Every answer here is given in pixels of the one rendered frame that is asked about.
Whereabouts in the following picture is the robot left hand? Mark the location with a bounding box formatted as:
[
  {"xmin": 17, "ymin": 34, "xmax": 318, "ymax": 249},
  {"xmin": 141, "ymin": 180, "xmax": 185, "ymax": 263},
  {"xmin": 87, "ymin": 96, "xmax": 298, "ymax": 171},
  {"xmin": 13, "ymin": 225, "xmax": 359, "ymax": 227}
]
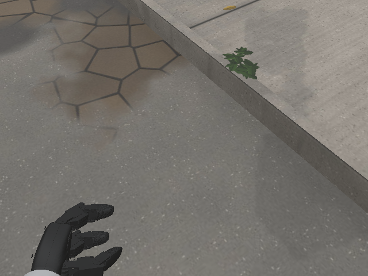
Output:
[{"xmin": 31, "ymin": 202, "xmax": 122, "ymax": 276}]

